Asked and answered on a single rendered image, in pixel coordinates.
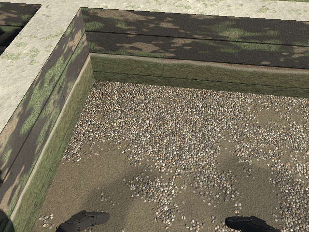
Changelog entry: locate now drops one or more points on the robot right hand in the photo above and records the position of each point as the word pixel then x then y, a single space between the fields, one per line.
pixel 249 224

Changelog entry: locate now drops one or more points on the robot left hand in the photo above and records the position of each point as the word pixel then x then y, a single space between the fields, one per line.
pixel 83 220

